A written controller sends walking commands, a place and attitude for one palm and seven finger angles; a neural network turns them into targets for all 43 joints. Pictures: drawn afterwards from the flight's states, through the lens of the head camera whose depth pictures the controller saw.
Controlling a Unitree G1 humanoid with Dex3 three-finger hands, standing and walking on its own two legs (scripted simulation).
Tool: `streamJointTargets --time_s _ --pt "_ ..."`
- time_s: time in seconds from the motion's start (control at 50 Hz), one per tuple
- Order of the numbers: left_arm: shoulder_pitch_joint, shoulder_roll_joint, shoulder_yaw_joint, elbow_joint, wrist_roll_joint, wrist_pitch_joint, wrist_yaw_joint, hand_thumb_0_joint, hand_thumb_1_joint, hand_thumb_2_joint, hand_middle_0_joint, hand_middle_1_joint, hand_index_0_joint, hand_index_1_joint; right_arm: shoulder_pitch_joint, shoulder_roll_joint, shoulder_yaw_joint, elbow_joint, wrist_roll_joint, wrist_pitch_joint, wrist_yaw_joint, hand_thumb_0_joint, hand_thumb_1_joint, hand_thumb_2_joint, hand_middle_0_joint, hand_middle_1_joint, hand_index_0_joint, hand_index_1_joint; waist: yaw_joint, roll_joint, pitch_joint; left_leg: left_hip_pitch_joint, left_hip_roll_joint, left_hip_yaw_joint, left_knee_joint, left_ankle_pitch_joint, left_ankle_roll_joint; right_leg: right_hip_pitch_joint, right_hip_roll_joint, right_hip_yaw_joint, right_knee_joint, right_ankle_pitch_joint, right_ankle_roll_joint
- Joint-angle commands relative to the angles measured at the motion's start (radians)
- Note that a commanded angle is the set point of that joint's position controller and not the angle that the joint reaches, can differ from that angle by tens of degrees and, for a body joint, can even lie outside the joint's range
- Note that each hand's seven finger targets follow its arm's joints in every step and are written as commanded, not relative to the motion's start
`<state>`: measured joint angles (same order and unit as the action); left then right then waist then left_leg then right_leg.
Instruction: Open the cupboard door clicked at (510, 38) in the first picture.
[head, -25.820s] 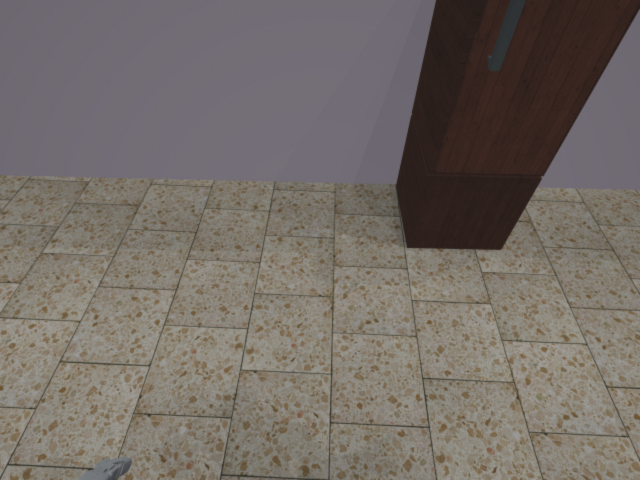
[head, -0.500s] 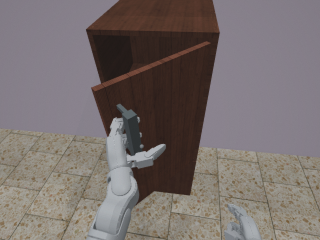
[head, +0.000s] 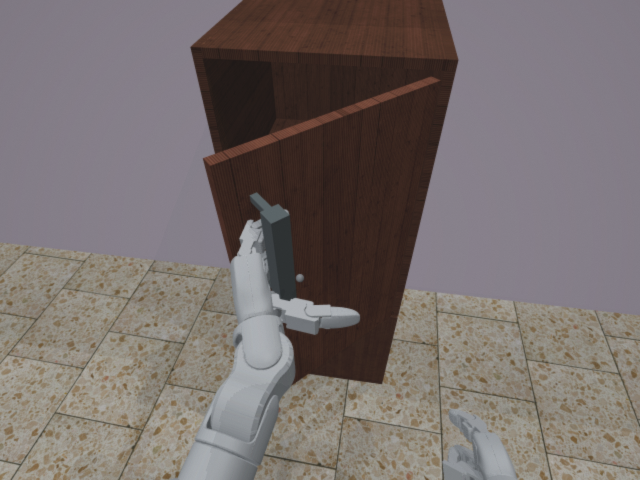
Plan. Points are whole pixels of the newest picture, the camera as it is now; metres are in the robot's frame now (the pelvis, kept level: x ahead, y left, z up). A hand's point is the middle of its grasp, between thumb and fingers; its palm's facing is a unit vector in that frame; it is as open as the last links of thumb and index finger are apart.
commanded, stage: slide the hand sideways off the handle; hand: left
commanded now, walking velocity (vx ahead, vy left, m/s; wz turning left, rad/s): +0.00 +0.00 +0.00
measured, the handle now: (272, 253) +0.36 +0.10 +0.11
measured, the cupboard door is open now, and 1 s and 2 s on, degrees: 45 48 48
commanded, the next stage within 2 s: draw the hand back to the body in 1.20 s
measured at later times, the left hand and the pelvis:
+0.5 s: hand (296, 309) +0.28 +0.06 +0.11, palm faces -0.12 -0.99 -0.01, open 16.2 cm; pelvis +0.01 -0.01 +0.00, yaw -1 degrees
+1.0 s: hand (251, 345) +0.23 +0.10 +0.11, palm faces -0.05 -1.00 -0.05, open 16.2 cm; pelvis +0.03 -0.03 -0.01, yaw +0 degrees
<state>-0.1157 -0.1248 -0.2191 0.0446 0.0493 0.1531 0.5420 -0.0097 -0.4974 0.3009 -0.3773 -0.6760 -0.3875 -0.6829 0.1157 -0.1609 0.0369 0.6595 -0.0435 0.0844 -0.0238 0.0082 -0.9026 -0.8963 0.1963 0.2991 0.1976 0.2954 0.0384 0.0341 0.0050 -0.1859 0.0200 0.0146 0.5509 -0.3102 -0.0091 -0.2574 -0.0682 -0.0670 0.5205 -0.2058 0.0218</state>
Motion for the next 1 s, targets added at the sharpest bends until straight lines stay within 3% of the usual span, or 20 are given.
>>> streamJointTargets --time_s 0.0,0.02,0.04,0.06,0.1,0.12,0.16,0.22,0.26,0.28,0.32,0.4,0.46,0.5,0.62,0.7,0.76,0.86,0.88,0.98 --pt "-0.345 -0.045 -0.228 -0.164 0.111 -0.100 -0.184 0.000 -0.500 0.300 -0.150 -0.300 -0.150 -0.300 -0.058 -0.118 -0.034 -0.138 0.001 -0.060 -0.001 0.000 -0.900 -0.900 0.200 0.300 0.200 0.300 -0.104 -0.168 -0.108 0.012 -0.003 -0.028 -0.098 0.101 0.024 0.002 0.041 0.013 -0.067 -0.006 -0.058" --pt "-0.412 0.041 -0.145 -0.222 0.078 -0.143 -0.298 0.000 -0.500 0.300 -0.150 -0.300 -0.150 -0.300 -0.054 -0.113 -0.030 -0.175 0.009 -0.064 -0.014 0.000 -0.900 -0.900 0.200 0.300 0.200 0.300 -0.076 -0.112 -0.175 0.006 -0.011 -0.019 -0.096 0.118 0.028 0.032 0.041 0.007 -0.048 0.037 -0.061" --pt "-0.433 0.094 -0.113 -0.233 0.063 -0.168 -0.366 0.000 -0.500 0.300 -0.150 -0.300 -0.150 -0.300 -0.050 -0.114 -0.026 -0.184 0.013 -0.066 -0.030 0.000 -0.900 -0.900 0.200 0.300 0.200 0.300 -0.059 -0.101 -0.220 0.012 -0.018 -0.019 -0.095 0.133 0.030 0.065 0.042 0.010 -0.034 0.060 -0.065" --pt "-0.428 0.108 -0.109 -0.237 0.046 -0.182 -0.423 0.000 -0.500 0.300 -0.150 -0.300 -0.150 -0.300 -0.053 -0.113 -0.023 -0.193 0.018 -0.071 -0.040 0.000 -0.900 -0.900 0.200 0.300 0.200 0.300 -0.061 -0.054 -0.219 0.019 -0.020 -0.013 -0.092 0.127 0.030 0.063 0.040 0.014 -0.034 0.062 -0.064" --pt "-0.408 0.102 -0.112 -0.227 -0.022 -0.196 -0.543 0.000 -0.500 0.300 -0.150 -0.300 -0.150 -0.300 -0.065 -0.112 -0.009 -0.216 0.033 -0.099 -0.047 0.000 -0.900 -0.900 0.200 0.300 0.200 0.300 -0.060 -0.029 -0.205 0.007 -0.026 -0.022 -0.092 0.098 0.028 0.055 0.041 0.006 -0.026 0.040 -0.066" --pt "-0.408 0.107 -0.093 -0.213 -0.078 -0.188 -0.602 0.000 -0.500 0.300 -0.150 -0.300 -0.150 -0.300 -0.072 -0.119 0.001 -0.220 0.041 -0.114 -0.051 0.000 -0.900 -0.900 0.200 0.300 0.200 0.300 -0.066 -0.051 -0.196 -0.002 -0.027 -0.031 -0.095 0.088 0.027 0.056 0.044 -0.002 -0.026 0.037 -0.067" --pt "-0.352 0.104 -0.028 -0.216 -0.169 -0.159 -0.651 0.000 -0.500 0.300 -0.150 -0.300 -0.150 -0.300 -0.100 -0.118 0.007 -0.236 0.058 -0.147 -0.056 0.000 -0.900 -0.900 0.200 0.300 0.200 0.300 -0.041 -0.040 -0.173 -0.023 -0.024 -0.040 -0.101 0.077 0.016 0.055 0.050 -0.015 -0.026 0.018 -0.066" --pt "-0.241 0.094 0.038 -0.249 -0.231 -0.129 -0.633 0.000 -0.500 0.300 -0.150 -0.300 -0.150 -0.300 -0.095 -0.118 0.008 -0.244 0.062 -0.188 -0.042 0.000 -0.900 -0.900 0.200 0.300 0.200 0.300 -0.016 -0.111 -0.166 -0.049 -0.019 -0.049 -0.104 0.070 0.007 0.051 0.054 -0.035 -0.025 -0.001 -0.052" --pt "-0.144 0.136 0.081 -0.281 -0.218 -0.132 -0.599 0.000 -0.500 0.300 -0.150 -0.300 -0.150 -0.300 -0.092 -0.120 0.001 -0.250 0.062 -0.200 -0.026 0.000 -0.900 -0.900 0.200 0.300 0.200 0.300 0.007 -0.101 -0.156 -0.063 -0.017 -0.038 -0.107 0.070 0.003 0.056 0.052 -0.028 -0.028 -0.017 -0.049" --pt "-0.129 0.137 0.076 -0.336 -0.200 -0.140 -0.582 0.000 -0.500 0.300 -0.150 -0.300 -0.150 -0.300 -0.091 -0.117 -0.002 -0.260 0.061 -0.203 -0.016 0.000 -0.900 -0.900 0.200 0.300 0.200 0.300 0.008 -0.063 -0.160 -0.058 -0.016 -0.031 -0.107 0.081 0.002 0.055 0.049 -0.025 -0.025 -0.008 -0.050" --pt "-0.069 0.131 0.054 -0.375 -0.168 -0.145 -0.556 0.000 -0.500 0.300 -0.150 -0.300 -0.150 -0.300 -0.079 -0.116 -0.005 -0.271 0.057 -0.205 0.000 0.000 -0.900 -0.900 0.200 0.300 0.200 0.300 0.007 -0.076 -0.150 -0.066 -0.012 -0.025 -0.100 0.097 0.004 0.052 0.049 -0.023 -0.017 0.012 -0.049" --pt "-0.042 0.231 0.125 -0.422 -0.126 -0.135 -0.531 0.000 -0.500 0.300 -0.150 -0.300 -0.150 -0.300 -0.079 -0.121 -0.007 -0.281 0.051 -0.186 -0.001 0.000 -0.900 -0.900 0.200 0.300 0.200 0.300 0.006 -0.081 -0.139 -0.077 -0.014 -0.006 -0.094 0.065 0.014 0.057 0.048 0.008 -0.037 -0.023 -0.046" --pt "0.039 0.293 0.207 -0.435 -0.130 -0.124 -0.533 0.000 -0.500 0.300 -0.150 -0.300 -0.150 -0.300 -0.077 -0.119 -0.007 -0.283 0.050 -0.172 -0.011 0.000 -0.900 -0.900 0.200 0.300 0.200 0.300 0.019 -0.085 -0.150 -0.081 -0.017 0.006 -0.088 0.080 0.018 0.093 0.047 0.024 -0.048 -0.006 -0.045" --pt "0.099 0.267 0.199 -0.479 -0.147 -0.123 -0.545 0.000 -0.500 0.300 -0.150 -0.300 -0.150 -0.300 -0.083 -0.112 -0.003 -0.300 0.051 -0.172 -0.014 0.000 -0.900 -0.900 0.200 0.300 0.200 0.300 0.020 -0.088 -0.157 -0.077 -0.017 0.012 -0.083 0.106 0.019 0.112 0.047 0.024 -0.045 0.036 -0.042" --pt "0.258 0.302 0.266 -0.551 -0.191 -0.137 -0.582 0.000 -0.500 0.300 -0.150 -0.300 -0.150 -0.300 -0.067 -0.118 -0.010 -0.304 0.057 -0.183 -0.022 0.000 -0.900 -0.900 0.200 0.300 0.200 0.300 0.020 -0.076 -0.163 -0.069 -0.017 0.024 -0.061 0.158 0.019 0.131 0.054 0.026 -0.037 0.122 -0.033" --pt "0.323 0.305 0.257 -0.603 -0.193 -0.155 -0.603 0.000 -0.500 0.300 -0.150 -0.300 -0.150 -0.300 -0.050 -0.120 -0.014 -0.315 0.057 -0.200 -0.021 0.000 -0.900 -0.900 0.200 0.300 0.200 0.300 0.013 -0.051 -0.152 -0.065 -0.017 0.025 -0.049 0.186 0.021 0.120 0.056 0.020 -0.020 0.168 -0.030" --pt "0.413 0.325 0.277 -0.625 -0.201 -0.179 -0.621 0.000 -0.500 0.300 -0.150 -0.300 -0.150 -0.300 -0.029 -0.125 -0.020 -0.316 0.058 -0.218 -0.021 0.000 -0.900 -0.900 0.200 0.300 0.200 0.300 0.010 -0.079 -0.157 -0.068 -0.016 0.022 -0.031 0.212 0.024 0.124 0.059 0.021 -0.011 0.213 -0.027" --pt "0.443 0.348 0.286 -0.670 -0.219 -0.214 -0.659 0.000 -0.500 0.300 -0.150 -0.300 -0.150 -0.300 -0.008 -0.134 -0.023 -0.319 0.061 -0.254 -0.026 0.000 -0.900 -0.900 0.200 0.300 0.200 0.300 -0.006 -0.070 -0.123 -0.083 -0.019 0.015 -0.008 0.193 0.026 0.083 0.060 0.022 -0.005 0.188 -0.023" --pt "0.433 0.352 0.285 -0.690 -0.220 -0.223 -0.664 0.000 -0.500 0.300 -0.150 -0.300 -0.150 -0.300 -0.005 -0.138 -0.023 -0.322 0.061 -0.262 -0.027 0.000 -0.900 -0.900 0.200 0.300 0.200 0.300 -0.008 -0.041 -0.121 -0.089 -0.021 0.014 -0.007 0.185 0.025 0.077 0.057 0.022 -0.001 0.176 -0.023" --pt "0.522 0.372 0.311 -0.693 -0.241 -0.248 -0.697 0.000 -0.500 0.300 -0.150 -0.300 -0.150 -0.300 0.020 -0.143 -0.025 -0.320 0.061 -0.302 -0.029 0.000 -0.900 -0.900 0.200 0.300 0.200 0.300 0.000 -0.054 -0.146 -0.102 -0.023 0.006 0.010 0.189 0.023 0.077 0.056 0.017 0.019 0.181 -0.023"
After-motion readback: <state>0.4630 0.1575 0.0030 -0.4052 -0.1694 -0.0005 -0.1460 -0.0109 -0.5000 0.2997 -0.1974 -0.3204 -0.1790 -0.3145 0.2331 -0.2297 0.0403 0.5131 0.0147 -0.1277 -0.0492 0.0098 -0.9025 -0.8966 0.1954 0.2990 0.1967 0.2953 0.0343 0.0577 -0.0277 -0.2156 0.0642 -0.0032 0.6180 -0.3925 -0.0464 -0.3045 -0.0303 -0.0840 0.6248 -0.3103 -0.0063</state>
